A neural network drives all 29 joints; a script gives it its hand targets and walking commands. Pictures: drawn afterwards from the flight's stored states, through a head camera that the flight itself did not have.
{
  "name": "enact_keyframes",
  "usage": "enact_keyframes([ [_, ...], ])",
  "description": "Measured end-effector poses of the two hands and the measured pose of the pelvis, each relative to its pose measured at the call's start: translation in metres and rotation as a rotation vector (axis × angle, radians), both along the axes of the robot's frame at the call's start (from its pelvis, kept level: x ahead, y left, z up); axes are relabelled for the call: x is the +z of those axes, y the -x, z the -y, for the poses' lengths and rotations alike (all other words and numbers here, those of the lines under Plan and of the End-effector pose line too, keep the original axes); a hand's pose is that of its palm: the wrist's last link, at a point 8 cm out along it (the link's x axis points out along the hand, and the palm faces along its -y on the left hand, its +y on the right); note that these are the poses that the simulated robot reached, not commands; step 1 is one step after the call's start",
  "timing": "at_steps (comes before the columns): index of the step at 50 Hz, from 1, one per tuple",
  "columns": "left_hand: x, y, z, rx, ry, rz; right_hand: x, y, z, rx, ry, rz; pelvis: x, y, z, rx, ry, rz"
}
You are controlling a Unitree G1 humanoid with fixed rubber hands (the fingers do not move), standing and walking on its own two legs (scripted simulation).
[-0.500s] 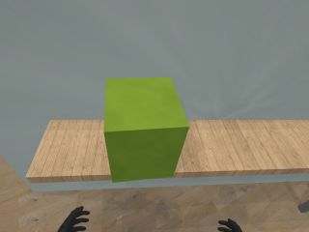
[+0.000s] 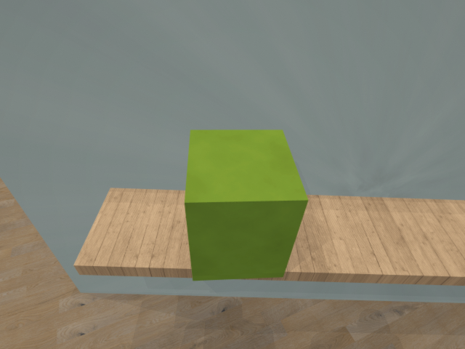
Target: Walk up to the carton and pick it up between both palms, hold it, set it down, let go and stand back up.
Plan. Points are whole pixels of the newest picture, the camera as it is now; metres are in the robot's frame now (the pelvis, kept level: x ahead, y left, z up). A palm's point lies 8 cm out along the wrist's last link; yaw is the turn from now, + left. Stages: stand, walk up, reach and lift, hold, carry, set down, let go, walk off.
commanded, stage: stand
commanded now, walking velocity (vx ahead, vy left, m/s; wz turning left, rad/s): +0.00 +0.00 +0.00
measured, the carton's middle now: (237, 205) +0.43 +0.00 +0.02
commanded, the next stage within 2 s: none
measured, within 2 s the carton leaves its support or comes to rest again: neither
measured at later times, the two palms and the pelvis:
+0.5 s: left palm out of the picture -0.08 +0.21 -0.16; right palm out of the picture -0.06 -0.16 -0.14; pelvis -0.01 +0.03 +0.00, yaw +0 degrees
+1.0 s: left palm out of the picture -0.08 +0.24 -0.15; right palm out of the picture -0.05 -0.13 -0.15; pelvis +0.00 +0.06 +0.00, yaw +0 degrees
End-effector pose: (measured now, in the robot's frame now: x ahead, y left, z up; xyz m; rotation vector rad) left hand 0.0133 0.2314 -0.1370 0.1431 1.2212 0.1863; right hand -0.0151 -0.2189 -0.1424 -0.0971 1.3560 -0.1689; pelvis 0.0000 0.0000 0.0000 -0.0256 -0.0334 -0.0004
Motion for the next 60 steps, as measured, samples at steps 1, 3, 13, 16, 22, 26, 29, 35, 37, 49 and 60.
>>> enact_keyframes([
  [1, -0.002, 0.01, 0.0, 0.013, 0.002, -0.033, 0.0, 0.007, -0.002, -0.004, -0.001, -0.021, 0.0, 0.0, -0.001, 0.003, 0.0, 0.003],
  [3, -0.005, 0.03, 0.001, 0.035, 0.01, -0.094, -0.001, 0.019, -0.007, -0.008, -0.002, -0.059, 0.001, 0.001, -0.003, 0.007, -0.001, 0.009],
  [13, -0.015, 0.086, 0.022, 0.085, 0.098, -0.267, -0.001, 0.045, -0.038, -0.014, -0.022, -0.123, 0.003, 0.005, -0.016, 0.013, -0.008, 0.025],
  [16, -0.018, 0.09, 0.027, 0.084, 0.121, -0.279, -0.001, 0.045, -0.046, -0.013, -0.023, -0.115, 0.003, 0.007, -0.021, 0.012, -0.009, 0.027],
  [22, -0.021, 0.091, 0.028, 0.073, 0.145, -0.282, -0.002, 0.042, -0.058, -0.01, -0.024, -0.091, 0.002, 0.011, -0.029, 0.009, -0.011, 0.025],
  [26, -0.021, 0.09, 0.024, 0.066, 0.146, -0.281, -0.002, 0.041, -0.065, -0.009, -0.026, -0.081, 0.002, 0.012, -0.035, 0.007, -0.012, 0.021],
  [29, -0.021, 0.091, 0.018, 0.062, 0.141, -0.284, -0.003, 0.041, -0.069, -0.01, -0.028, -0.08, 0.002, 0.013, -0.039, 0.006, -0.013, 0.017],
  [35, -0.019, 0.094, 0.006, 0.056, 0.125, -0.302, -0.004, 0.043, -0.076, -0.013, -0.032, -0.092, 0.001, 0.013, -0.047, 0.004, -0.015, 0.005],
  [37, -0.018, 0.095, 0.002, 0.055, 0.12, -0.311, -0.004, 0.044, -0.078, -0.014, -0.034, -0.098, 0.001, 0.013, -0.049, 0.003, -0.016, 0.001],
  [49, -0.016, 0.09, -0.009, 0.049, 0.111, -0.347, -0.003, 0.039, -0.087, -0.018, -0.038, -0.126, 0.001, 0.004, -0.058, 0.005, -0.022, -0.023],
  [60, -0.018, 0.061, -0.013, 0.042, 0.112, -0.331, -0.002, 0.018, -0.09, -0.013, -0.033, -0.123, 0.001, -0.014, -0.062, 0.011, -0.027, -0.033],
])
